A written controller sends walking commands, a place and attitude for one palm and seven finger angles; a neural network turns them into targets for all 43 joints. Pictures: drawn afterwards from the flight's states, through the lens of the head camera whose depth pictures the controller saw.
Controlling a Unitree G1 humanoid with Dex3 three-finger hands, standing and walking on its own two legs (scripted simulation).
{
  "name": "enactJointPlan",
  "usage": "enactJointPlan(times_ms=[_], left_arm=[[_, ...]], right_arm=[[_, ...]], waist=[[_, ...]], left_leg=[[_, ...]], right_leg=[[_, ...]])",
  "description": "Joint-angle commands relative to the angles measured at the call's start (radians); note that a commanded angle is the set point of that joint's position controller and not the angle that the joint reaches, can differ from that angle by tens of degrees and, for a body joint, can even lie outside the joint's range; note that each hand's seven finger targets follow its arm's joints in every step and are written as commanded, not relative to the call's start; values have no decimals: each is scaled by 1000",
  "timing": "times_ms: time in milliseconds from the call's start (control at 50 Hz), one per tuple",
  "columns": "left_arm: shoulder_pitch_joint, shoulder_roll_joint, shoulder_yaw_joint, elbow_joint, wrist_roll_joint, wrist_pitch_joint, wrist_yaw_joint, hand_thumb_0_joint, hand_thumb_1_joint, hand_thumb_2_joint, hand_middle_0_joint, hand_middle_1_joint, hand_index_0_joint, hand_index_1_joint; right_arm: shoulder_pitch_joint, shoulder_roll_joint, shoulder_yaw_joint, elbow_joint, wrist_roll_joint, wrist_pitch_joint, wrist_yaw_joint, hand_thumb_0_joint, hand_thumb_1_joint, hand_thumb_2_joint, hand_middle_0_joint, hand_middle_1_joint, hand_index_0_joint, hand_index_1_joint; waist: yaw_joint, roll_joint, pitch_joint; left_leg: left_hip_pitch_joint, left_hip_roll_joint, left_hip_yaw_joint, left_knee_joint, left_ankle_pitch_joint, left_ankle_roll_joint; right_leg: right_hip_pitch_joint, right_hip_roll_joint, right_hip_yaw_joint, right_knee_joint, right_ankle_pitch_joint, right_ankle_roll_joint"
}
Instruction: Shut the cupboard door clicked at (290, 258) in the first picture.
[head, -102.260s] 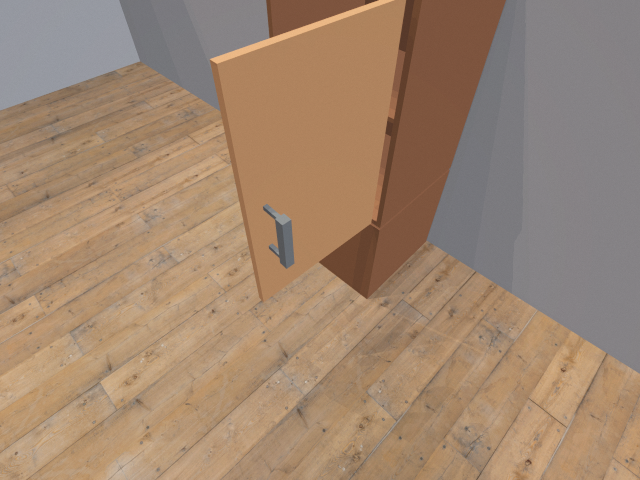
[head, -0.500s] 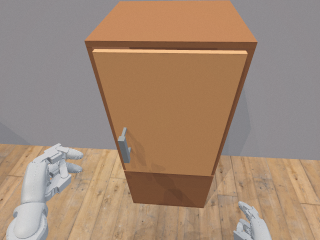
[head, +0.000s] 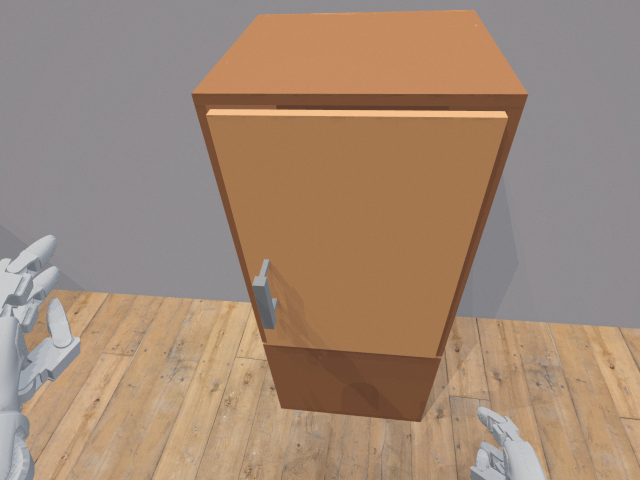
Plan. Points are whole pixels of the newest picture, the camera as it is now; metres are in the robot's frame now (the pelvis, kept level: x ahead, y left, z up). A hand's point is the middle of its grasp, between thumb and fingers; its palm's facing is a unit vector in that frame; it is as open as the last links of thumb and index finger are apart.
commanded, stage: draw the hand back to the body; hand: left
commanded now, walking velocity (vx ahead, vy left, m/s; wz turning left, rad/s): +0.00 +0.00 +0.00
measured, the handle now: (267, 294) +0.47 +0.18 -0.11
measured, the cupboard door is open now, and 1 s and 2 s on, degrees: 0 0 0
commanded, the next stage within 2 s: step back with the hand held close in 0.18 s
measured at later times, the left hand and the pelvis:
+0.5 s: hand (97, 340) +0.20 +0.25 +0.16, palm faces +0.42 -0.79 -0.45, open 7.4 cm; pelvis +0.00 -0.01 +0.00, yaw +0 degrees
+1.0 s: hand (30, 397) +0.14 +0.28 +0.15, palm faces +0.42 -0.78 -0.46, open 7.4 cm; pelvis -0.06 +0.01 -0.01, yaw +0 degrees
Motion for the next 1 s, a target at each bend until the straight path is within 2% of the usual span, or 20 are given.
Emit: enactJointPlan(times_ms=[0,20,40,120,140,220,280,300,320,340,360,380,440,540,580,660,800,860,920,980], left_arm=[[-123,208,110,-250,10,-72,21,0,900,900,-200,-300,-200,-300],[-121,237,134,-260,10,-72,24,0,900,900,-200,-300,-200,-300],[-130,227,125,-273,10,-75,26,0,900,900,-200,-300,-200,-300],[-114,240,142,-266,13,-76,31,0,900,900,-200,-300,-200,-300],[-106,214,119,-249,12,-76,30,0,900,900,-200,-300,-200,-300],[-52,193,122,-159,2,-71,18,0,900,900,-200,-300,-200,-300],[-60,187,116,-163,-2,-76,12,0,900,900,-200,-300,-200,-300],[-182,297,228,-241,15,-118,28,0,900,900,-200,-300,-200,-300],[-172,309,244,-219,20,-136,35,0,900,900,-200,-300,-200,-300],[-87,218,168,-185,21,-133,32,0,900,900,-200,-300,-200,-300],[-53,205,147,-186,24,-136,31,0,900,900,-200,-300,-200,-300],[-27,191,133,-194,23,-141,32,0,900,900,-200,-300,-200,-300],[38,223,163,-235,19,-156,44,0,900,900,-200,-300,-200,-300],[59,278,216,-307,14,-150,58,0,900,900,-200,-300,-200,-300],[60,287,227,-310,13,-142,59,0,900,900,-200,-300,-200,-300],[95,263,210,-263,11,-121,61,0,900,900,-200,-300,-200,-300],[104,265,198,-290,19,-134,70,0,900,900,-200,-300,-200,-300],[78,282,210,-335,34,-154,81,0,900,900,-200,-300,-200,-300],[26,298,235,-376,61,-170,86,0,900,900,-200,-300,-200,-300],[-27,269,223,-385,78,-179,79,0,900,900,-200,-300,-200,-300]], right_arm=[[-138,-94,-36,-172,-4,-62,-18,0,-900,-900,200,300,200,300],[-144,-99,-35,-170,-4,-67,-21,0,-900,-900,200,300,200,300],[-148,-92,-32,-169,-5,-72,-22,0,-900,-900,200,300,200,300],[-147,-91,-32,-157,-4,-86,-25,0,-900,-900,200,300,200,300],[-145,-85,-30,-154,-4,-85,-26,0,-900,-900,200,300,200,300],[-138,-90,-39,-149,-2,-79,-22,0,-900,-900,200,300,200,300],[-138,-89,-43,-152,-1,-68,-19,0,-900,-900,200,300,200,300],[-124,-131,-63,-182,-1,-48,-21,0,-900,-900,200,300,200,300],[-115,-116,-62,-166,-7,-40,-25,0,-900,-900,200,300,200,300],[-113,-116,-66,-154,-15,-30,-25,0,-900,-900,200,300,200,300],[-109,-115,-68,-158,-10,-23,-18,0,-900,-900,200,300,200,300],[-101,-114,-70,-160,-8,-17,-16,0,-900,-900,200,300,200,300],[-97,-115,-75,-163,-6,-2,-17,0,-900,-900,200,300,200,300],[-110,-126,-80,-193,-5,32,-41,0,-900,-900,200,300,200,300],[-106,-127,-83,-204,-4,46,-46,0,-900,-900,200,300,200,300],[-101,-127,-86,-212,-1,68,-48,0,-900,-900,200,300,200,300],[-100,-129,-81,-215,-2,68,-41,0,-900,-900,200,300,200,300],[-99,-135,-72,-219,-9,55,-49,0,-900,-900,200,300,200,300],[-101,-150,-71,-220,-17,30,-61,0,-900,-900,200,300,200,300],[-81,-141,-77,-211,-33,8,-63,0,-900,-900,200,300,200,300]], waist=[[-7,-7,-79],[-2,8,-85],[-3,35,-83],[-3,36,-46],[-9,44,-19],[-8,-53,30],[-10,-58,7],[-47,-32,25],[-48,-54,22],[-64,-72,5],[-64,-94,-21],[-65,-72,-49],[-68,-49,-126],[-66,-25,-204],[-65,-41,-215],[-71,-61,-185],[-75,-93,-87],[-77,-15,-59],[-68,115,-64],[-65,134,-68]], left_leg=[[-17,99,-67,-92,151,-53],[-18,100,-67,-92,147,-53],[-25,94,-64,-92,146,-53],[-24,93,-55,-84,163,-52],[-30,93,-55,-91,153,-54],[-41,95,-41,-84,148,-43],[-38,92,-32,-80,146,-37],[-99,107,-86,-21,56,-16],[-93,100,-95,22,30,-19],[-76,95,-100,61,36,-21],[-76,95,-90,88,32,-22],[-79,95,-87,103,41,-25],[-88,116,-87,73,126,-34],[-97,169,-117,30,492,-39],[-115,176,-118,38,557,-44],[-164,176,-118,33,419,-37],[-292,148,-140,12,-27,-12],[-380,179,-185,-85,-180,11],[-578,266,-295,-254,-353,51],[-623,303,-324,-282,-381,60]], right_leg=[[28,-61,37,-63,94,10],[34,-60,39,-67,95,10],[43,-64,42,-67,96,7],[21,-60,47,-87,112,8],[14,-62,43,-84,99,7],[-13,-59,49,-110,91,13],[3,-66,58,-106,86,17],[-74,-134,206,-167,69,8],[-95,-182,244,-192,60,-14],[-118,-211,262,-190,70,-34],[-139,-234,268,-188,52,-40],[-130,-249,268,-173,64,-50],[-79,-248,224,-90,198,-48],[10,-156,136,76,480,4],[26,-144,133,104,526,7],[-2,-150,161,84,454,7],[-121,-177,228,-52,27,-14],[-89,-125,188,-27,-77,12],[105,-25,105,171,30,50],[150,7,92,282,78,55]])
